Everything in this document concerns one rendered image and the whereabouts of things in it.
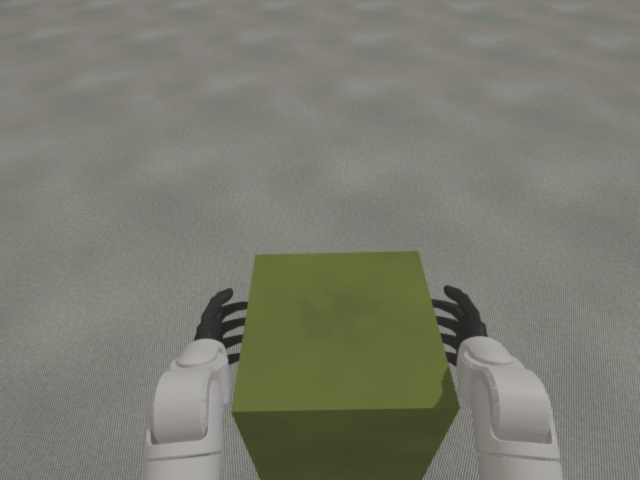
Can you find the carton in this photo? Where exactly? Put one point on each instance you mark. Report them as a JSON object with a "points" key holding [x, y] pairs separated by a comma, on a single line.
{"points": [[342, 372]]}

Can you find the robot left hand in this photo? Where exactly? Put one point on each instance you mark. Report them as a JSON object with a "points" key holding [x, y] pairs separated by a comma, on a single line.
{"points": [[211, 326]]}

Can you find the robot left forearm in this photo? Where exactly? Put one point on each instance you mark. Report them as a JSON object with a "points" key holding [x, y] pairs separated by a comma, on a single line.
{"points": [[185, 415]]}

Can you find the robot right hand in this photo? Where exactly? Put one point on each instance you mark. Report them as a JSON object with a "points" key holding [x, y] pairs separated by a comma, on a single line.
{"points": [[468, 325]]}

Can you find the robot right forearm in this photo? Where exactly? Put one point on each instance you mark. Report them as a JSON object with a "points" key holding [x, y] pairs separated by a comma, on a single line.
{"points": [[511, 412]]}

